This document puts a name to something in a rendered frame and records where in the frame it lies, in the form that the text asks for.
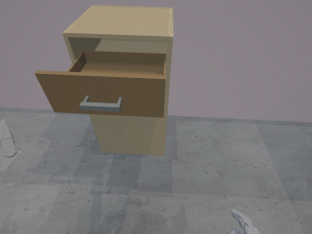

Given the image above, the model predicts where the robot left hand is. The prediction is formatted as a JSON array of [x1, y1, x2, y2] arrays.
[[0, 119, 21, 173]]

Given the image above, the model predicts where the drawer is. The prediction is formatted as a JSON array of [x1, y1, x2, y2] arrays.
[[35, 51, 167, 118]]

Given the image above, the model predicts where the handle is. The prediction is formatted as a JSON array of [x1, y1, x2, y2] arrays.
[[79, 96, 122, 112]]

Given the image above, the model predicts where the cabinet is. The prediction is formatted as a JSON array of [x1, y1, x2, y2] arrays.
[[62, 5, 174, 156]]

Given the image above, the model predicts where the robot right hand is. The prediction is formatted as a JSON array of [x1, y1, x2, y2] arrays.
[[230, 209, 260, 234]]

